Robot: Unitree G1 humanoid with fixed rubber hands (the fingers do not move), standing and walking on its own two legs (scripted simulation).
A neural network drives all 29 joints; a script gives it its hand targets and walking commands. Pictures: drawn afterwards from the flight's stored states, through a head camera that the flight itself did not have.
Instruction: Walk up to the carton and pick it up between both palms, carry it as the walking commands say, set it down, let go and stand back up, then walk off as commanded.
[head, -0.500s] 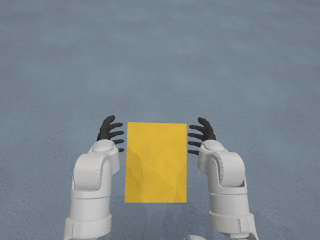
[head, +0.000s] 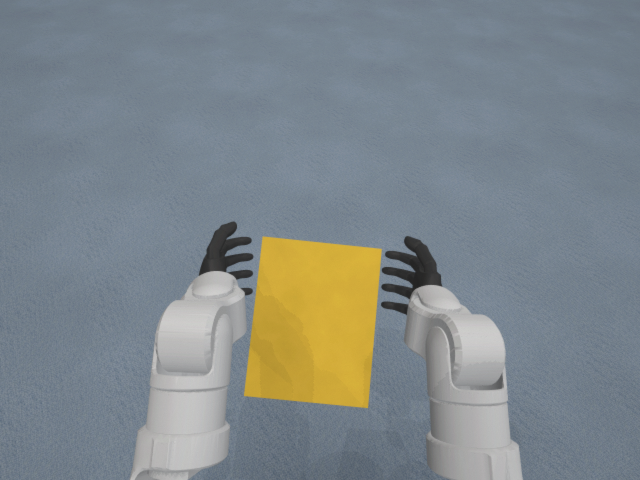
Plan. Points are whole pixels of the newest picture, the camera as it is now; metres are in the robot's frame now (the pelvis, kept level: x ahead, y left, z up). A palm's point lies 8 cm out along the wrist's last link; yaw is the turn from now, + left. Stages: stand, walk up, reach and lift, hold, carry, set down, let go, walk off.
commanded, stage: carry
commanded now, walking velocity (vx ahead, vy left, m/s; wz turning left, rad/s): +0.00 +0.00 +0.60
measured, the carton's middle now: (313, 315) +0.34 -0.01 -0.01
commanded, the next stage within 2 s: none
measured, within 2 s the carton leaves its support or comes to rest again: neither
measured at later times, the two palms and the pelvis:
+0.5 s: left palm (93, 341) +0.25 +0.22 +0.11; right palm (318, 309) +0.29 -0.01 +0.09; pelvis -0.02 +0.04 +0.00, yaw +16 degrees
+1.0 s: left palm out of the picture +0.16 +0.32 +0.10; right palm (206, 334) +0.27 +0.11 +0.08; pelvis -0.05 +0.07 +0.00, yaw +32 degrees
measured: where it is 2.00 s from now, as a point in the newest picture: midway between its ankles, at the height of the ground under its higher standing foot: outside the picture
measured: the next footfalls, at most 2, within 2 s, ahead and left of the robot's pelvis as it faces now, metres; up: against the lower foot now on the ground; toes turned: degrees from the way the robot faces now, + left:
left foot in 0.02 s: +0.08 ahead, +0.11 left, +0.00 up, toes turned +5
right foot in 0.34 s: +0.06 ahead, -0.07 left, +0.00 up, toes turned +6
